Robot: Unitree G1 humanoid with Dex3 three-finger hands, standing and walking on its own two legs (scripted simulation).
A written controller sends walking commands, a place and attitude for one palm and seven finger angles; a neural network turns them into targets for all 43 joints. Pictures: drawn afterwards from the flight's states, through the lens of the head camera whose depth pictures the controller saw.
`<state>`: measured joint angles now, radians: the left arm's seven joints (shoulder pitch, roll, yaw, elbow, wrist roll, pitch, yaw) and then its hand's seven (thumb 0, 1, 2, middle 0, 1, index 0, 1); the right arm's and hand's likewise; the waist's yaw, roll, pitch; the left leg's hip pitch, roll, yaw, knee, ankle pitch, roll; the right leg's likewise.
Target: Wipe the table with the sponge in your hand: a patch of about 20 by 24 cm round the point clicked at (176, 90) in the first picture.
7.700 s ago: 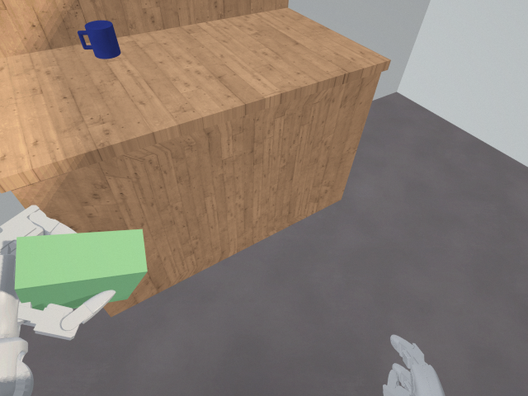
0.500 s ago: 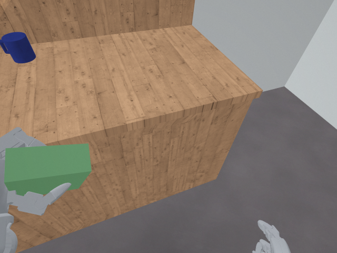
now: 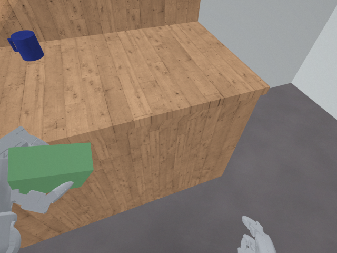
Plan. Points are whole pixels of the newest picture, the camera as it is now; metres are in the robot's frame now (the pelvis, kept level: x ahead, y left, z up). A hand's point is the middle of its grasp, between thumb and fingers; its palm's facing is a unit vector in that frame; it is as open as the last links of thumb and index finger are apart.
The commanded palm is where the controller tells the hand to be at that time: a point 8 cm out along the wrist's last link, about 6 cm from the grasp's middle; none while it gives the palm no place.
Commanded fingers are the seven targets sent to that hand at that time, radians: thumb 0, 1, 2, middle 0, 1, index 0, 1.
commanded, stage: look again from close up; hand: left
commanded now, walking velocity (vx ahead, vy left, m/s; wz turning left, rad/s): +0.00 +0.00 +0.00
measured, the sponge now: (63, 170) +0.23 +0.22 +0.14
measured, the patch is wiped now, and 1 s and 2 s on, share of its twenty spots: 0.00 0.00 0.00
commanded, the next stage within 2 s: shuffle to correct the standing spot in 0.30 s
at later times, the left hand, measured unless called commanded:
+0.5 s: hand (26, 142) +0.27 +0.30 +0.16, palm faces +0.44 -0.83 -0.33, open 9.2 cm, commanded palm +0.20 +0.31 +0.18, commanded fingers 0.00 0.10 1.30 -1.20 -1.60 -1.20 -1.60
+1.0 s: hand (40, 121) +0.31 +0.29 +0.17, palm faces +0.40 -0.84 -0.36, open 9.2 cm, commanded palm +0.25 +0.33 +0.18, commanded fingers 0.00 0.10 1.30 -1.20 -1.60 -1.20 -1.60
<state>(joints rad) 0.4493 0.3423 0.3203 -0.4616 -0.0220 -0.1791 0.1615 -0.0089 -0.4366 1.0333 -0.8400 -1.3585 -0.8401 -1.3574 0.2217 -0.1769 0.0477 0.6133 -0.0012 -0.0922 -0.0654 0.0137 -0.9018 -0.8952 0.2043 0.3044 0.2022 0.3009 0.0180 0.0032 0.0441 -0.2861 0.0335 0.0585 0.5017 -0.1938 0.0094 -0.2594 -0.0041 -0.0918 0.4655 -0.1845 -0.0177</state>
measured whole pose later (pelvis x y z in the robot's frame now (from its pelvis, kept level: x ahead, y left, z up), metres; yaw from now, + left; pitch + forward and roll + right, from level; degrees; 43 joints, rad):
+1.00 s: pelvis +0.09 +0.04 -0.02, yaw +0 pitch +0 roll -2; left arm 0.39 0.38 0.38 -0.52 -0.05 -0.24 0.12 -0.01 -0.43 1.04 -0.83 -1.37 -0.83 -1.37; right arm 0.21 -0.21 0.01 0.57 0.01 -0.10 -0.01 0.01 -0.90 -0.90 0.20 0.30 0.20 0.30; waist 0.01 -0.01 0.04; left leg -0.28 -0.01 0.05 0.76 -0.45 0.06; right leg -0.21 -0.05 -0.07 0.64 -0.42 0.04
